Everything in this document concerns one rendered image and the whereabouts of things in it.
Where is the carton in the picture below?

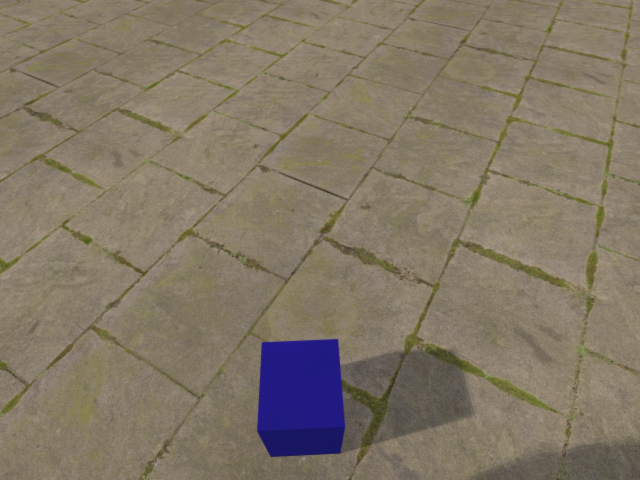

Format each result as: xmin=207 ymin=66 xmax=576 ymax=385
xmin=257 ymin=339 xmax=345 ymax=457

